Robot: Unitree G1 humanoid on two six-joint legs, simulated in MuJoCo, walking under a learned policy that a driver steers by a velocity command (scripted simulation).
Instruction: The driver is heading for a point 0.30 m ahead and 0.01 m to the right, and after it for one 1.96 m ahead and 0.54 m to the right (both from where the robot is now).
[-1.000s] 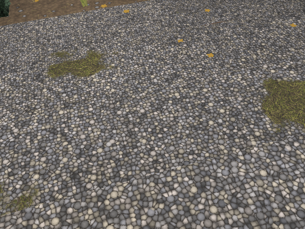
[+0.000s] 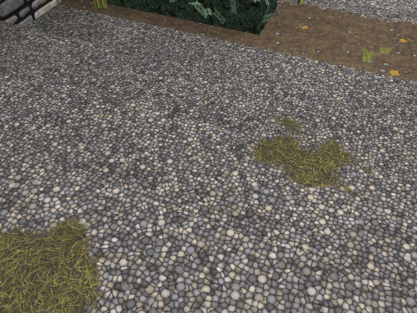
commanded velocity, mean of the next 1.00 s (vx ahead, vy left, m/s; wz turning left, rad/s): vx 0.50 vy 0.00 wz -0.18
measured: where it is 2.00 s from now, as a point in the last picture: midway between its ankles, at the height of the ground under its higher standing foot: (287, 236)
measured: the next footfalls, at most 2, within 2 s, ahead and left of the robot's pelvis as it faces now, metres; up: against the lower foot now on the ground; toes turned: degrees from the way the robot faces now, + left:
left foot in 0.20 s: +0.19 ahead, +0.15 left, +0.00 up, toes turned +9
right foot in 0.58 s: +0.49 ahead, -0.03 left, -0.19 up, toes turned -2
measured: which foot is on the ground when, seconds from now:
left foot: up 0.00-0.18, down 0.20-0.60, up 0.62-0.92, down 0.94-1.00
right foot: down 0.00-0.22, up 0.24-0.56, down 0.58-0.96, up 0.98-1.00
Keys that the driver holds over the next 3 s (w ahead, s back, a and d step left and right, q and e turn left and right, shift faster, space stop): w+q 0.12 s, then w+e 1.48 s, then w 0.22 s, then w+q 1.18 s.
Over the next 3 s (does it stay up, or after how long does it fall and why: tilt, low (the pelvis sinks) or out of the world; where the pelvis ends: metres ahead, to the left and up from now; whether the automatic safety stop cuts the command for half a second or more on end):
stays up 1.53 -0.41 -0.39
